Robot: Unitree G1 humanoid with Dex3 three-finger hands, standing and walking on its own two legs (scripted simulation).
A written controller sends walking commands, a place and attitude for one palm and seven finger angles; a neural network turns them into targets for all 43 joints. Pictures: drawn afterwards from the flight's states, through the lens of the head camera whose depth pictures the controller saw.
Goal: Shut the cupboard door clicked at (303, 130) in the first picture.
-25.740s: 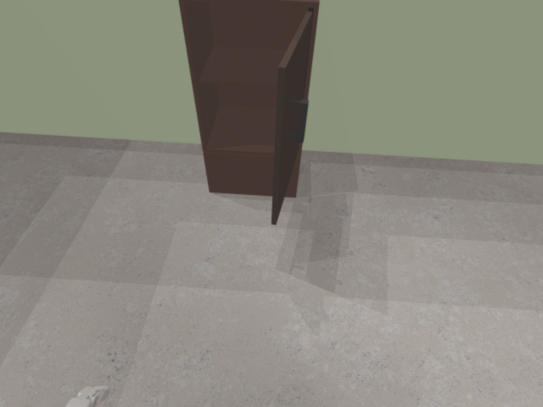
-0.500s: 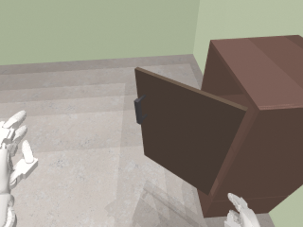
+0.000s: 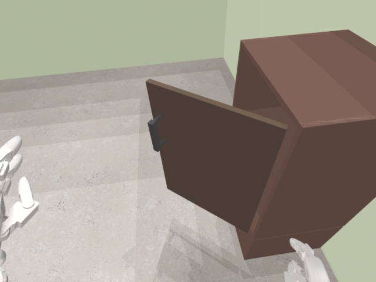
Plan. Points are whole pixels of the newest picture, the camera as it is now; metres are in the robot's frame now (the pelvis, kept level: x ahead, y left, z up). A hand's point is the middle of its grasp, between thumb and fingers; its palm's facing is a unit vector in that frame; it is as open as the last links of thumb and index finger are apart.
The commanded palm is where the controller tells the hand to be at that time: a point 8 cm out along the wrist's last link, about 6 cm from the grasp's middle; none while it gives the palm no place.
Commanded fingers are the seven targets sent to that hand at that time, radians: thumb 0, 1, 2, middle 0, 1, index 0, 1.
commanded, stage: step back with the hand held close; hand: left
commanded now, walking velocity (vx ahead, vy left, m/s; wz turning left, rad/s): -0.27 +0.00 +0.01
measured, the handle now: (158, 132) +0.58 +0.15 -0.05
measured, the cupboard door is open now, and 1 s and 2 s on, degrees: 50 50 50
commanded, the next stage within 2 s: stop stepping back and stand still in 1.08 s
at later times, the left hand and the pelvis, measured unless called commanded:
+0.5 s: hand out of the picture +0.13 +0.30 +0.15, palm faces +0.42 -0.77 -0.47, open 7.4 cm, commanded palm +0.07 +0.33 +0.18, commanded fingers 0.00 0.90 0.90 -0.20 -0.30 -0.20 -0.30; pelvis -0.07 +0.03 -0.01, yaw +0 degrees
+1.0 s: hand out of the picture +0.02 +0.28 +0.17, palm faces +0.50 -0.74 -0.46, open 7.4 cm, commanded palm -0.05 +0.32 +0.18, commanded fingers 0.00 0.90 0.90 -0.20 -0.30 -0.20 -0.30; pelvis -0.16 +0.01 -0.02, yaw +4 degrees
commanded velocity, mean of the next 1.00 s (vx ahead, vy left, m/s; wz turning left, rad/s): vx -0.33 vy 0.00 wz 0.01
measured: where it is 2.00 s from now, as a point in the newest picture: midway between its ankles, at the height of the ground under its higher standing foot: outside the picture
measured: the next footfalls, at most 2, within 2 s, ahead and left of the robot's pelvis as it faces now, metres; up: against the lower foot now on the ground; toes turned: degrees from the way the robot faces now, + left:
left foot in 1.12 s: -0.13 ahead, +0.14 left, +0.00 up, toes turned +0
right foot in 1.34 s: -0.26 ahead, -0.05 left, +0.00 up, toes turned +0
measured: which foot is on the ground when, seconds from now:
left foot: down 0.00-0.96, up 0.98-1.00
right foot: down 0.00-1.00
